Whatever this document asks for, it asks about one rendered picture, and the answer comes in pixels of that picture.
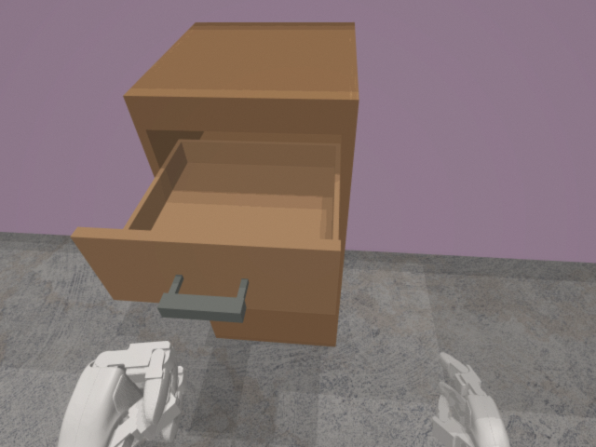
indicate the handle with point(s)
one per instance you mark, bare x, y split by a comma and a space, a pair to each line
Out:
203, 307

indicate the drawer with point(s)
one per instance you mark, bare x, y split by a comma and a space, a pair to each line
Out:
220, 211

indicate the left robot hand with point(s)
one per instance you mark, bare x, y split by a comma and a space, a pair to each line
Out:
141, 382

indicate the right robot hand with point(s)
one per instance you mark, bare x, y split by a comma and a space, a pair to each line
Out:
476, 414

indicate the cabinet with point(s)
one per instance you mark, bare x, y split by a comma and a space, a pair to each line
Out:
257, 82

